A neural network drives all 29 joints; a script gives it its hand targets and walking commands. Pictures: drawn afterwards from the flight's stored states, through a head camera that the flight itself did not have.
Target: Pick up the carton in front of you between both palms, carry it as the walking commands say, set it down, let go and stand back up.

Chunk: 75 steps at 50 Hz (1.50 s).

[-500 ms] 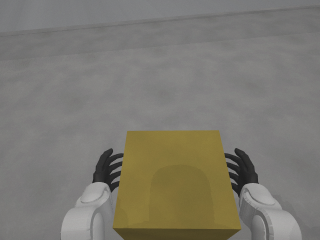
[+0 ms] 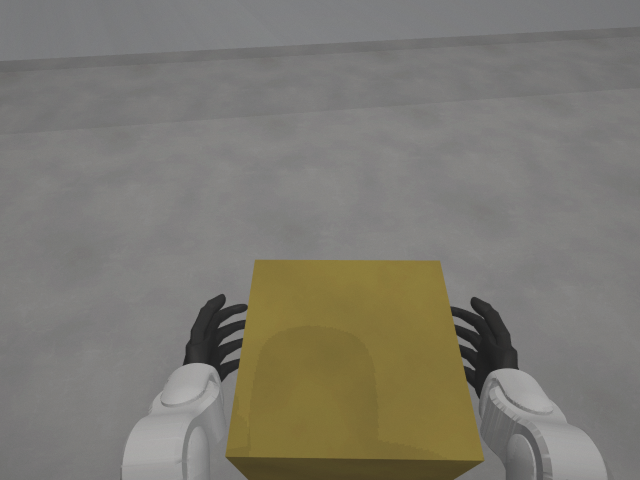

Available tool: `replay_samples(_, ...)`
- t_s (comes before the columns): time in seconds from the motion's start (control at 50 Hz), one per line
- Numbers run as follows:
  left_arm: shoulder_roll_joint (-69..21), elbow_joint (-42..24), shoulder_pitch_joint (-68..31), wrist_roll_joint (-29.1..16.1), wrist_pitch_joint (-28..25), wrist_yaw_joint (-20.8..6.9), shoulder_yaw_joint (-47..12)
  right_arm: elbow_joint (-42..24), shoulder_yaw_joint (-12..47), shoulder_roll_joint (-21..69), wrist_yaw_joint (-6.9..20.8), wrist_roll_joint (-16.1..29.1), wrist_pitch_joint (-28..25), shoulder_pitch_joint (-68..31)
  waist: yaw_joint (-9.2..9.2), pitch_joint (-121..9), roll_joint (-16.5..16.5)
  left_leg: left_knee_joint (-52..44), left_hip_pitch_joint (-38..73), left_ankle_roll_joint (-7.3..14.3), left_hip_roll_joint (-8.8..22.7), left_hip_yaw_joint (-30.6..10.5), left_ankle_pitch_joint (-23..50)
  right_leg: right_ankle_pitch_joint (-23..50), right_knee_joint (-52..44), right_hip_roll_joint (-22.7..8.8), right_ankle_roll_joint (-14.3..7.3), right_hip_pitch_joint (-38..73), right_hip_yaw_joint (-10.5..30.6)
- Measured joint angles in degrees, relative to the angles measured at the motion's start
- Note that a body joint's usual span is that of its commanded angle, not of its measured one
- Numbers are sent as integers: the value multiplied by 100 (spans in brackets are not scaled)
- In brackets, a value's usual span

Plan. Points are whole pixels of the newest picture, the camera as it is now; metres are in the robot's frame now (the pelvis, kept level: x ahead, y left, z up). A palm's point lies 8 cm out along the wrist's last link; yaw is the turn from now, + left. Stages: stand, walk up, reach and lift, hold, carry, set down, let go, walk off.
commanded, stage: carry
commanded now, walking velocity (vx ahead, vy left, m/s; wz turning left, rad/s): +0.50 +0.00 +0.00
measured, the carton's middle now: (345, 386) +0.24 +0.00 +0.00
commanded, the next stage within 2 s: hold in 1.80 s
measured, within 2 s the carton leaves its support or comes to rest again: neither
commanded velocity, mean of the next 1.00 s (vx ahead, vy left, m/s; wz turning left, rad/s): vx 0.01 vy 0.00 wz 0.00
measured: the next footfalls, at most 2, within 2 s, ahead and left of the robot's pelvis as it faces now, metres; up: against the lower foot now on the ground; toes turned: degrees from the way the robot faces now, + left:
right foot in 0.18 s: +0.31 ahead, -0.13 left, +0.00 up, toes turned +6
left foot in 0.50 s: +0.32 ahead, +0.10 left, +0.00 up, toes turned -4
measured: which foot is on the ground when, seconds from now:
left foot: down 0.00-0.18, up 0.20-0.48, down 0.50-1.00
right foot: up 0.00-0.16, down 0.18-1.00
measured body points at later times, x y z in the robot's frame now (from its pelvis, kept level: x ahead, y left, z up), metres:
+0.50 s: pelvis +0.26 -0.04 -0.01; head +0.27 -0.06 +0.44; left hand +0.49 +0.12 +0.08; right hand +0.50 -0.18 +0.07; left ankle +0.28 +0.09 -0.75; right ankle +0.28 -0.12 -0.75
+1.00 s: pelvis +0.33 -0.02 -0.02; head +0.32 -0.02 +0.43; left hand +0.57 +0.14 +0.04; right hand +0.58 -0.16 +0.05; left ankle +0.28 +0.09 -0.75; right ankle +0.28 -0.12 -0.75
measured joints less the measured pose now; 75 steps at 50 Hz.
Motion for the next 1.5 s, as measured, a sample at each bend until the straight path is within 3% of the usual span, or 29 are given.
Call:
replay_samples(0.08, -2, -189, 28, -40, 73, 40, 22, -115, 37, -8, 0, 22, 61, -26, 85, -117, -22, -208, 633, -171, -3, -40, -366, 451, -1086, 6, 15, -25, -223)
replay_samples(0.16, -3, -247, -14, -113, 190, 77, 67, -193, 52, -10, -23, 13, 180, -49, 133, -75, 0, 137, 1121, -428, 85, -69, -1028, 988, -1929, 212, -49, 329, -567)
replay_samples(0.18, -3, -237, -50, -130, 222, 79, 73, -216, 44, -10, -35, 9, 207, -45, 133, -43, -20, 506, 1136, -495, 124, -59, -1291, 1242, -2194, 269, -59, 548, -664)
replay_samples(0.2, -2, -141, -95, -139, 209, 83, 57, -195, -4, -12, -46, 9, 232, -76, 168, -23, 57, 1089, 996, -538, 252, -43, -1550, 1016, -2172, 344, -297, 663, -730)
replay_samples(0.24, 16, 127, -265, -132, 157, 87, 44, -72, -129, -10, -51, -5, 294, -234, 224, 134, 241, 2910, 220, -561, 318, -437, -1630, 518, -1874, 424, -592, 663, -805)
replay_samples(0.28, 15, 223, -304, -162, 135, 66, 70, -30, -134, -15, -54, -38, 316, -267, 229, 300, 265, 4154, -536, -479, 135, -724, -1749, 436, -2019, 410, -582, 837, -818)
replay_samples(0.3, 8, 212, -268, -166, 119, 53, 83, -36, -107, -13, -54, -54, 310, -246, 228, 358, 258, 4310, -801, -427, 85, -757, -1704, 456, -2181, 412, -573, 963, -819)
replay_samples(0.42, -8, 22, -74, -128, -89, -19, 98, -133, 44, -11, -12, -143, 142, -183, 246, 427, 200, 2323, -1289, -349, 84, -686, -1301, 438, -2835, 465, -547, 1589, -768)
replay_samples(0.5, -6, -69, -63, -125, -80, -32, 67, -264, 61, -12, -3, -168, 156, -141, 222, 224, 280, 1159, -1067, -379, 260, -498, -17, 15, -2526, 552, -456, 1818, -763)
replay_samples(0.52, -4, -57, -70, -121, -48, -35, 68, -256, 65, -12, -5, -172, 170, -122, 218, 135, 262, 1146, -993, -374, 288, -471, 230, -136, -2384, 554, -426, 1856, -749)
replay_samples(0.72, 18, 331, -279, -33, 367, 32, 139, 266, -67, -15, -27, -112, 408, -277, 149, -375, -73, 1383, -686, -305, 140, -305, -549, -770, -1994, 340, -185, 2036, -582)
replay_samples(0.96, 19, 725, -278, 231, 60, -149, 91, 668, -27, -19, 164, -385, 97, -285, 169, -212, -13, 1641, -705, -244, 116, -253, -825, -988, -1761, 270, -88, 2008, -498)
replay_samples(1.22, 54, 2214, -731, 615, -862, -365, 229, 2103, -150, -54, 398, -797, -804, -706, 178, -146, -8, 1546, -631, -204, 98, -212, -696, -852, -1840, 251, -83, 2065, -482)
replay_samples(1.5, 16, 4247, -1528, 1028, -2427, -490, 684, 4146, -649, -22, 556, -1181, -2351, -1537, 159, 48, 1, 1451, -741, -171, 93, -209, -463, -622, -1931, 251, -113, 1955, -488)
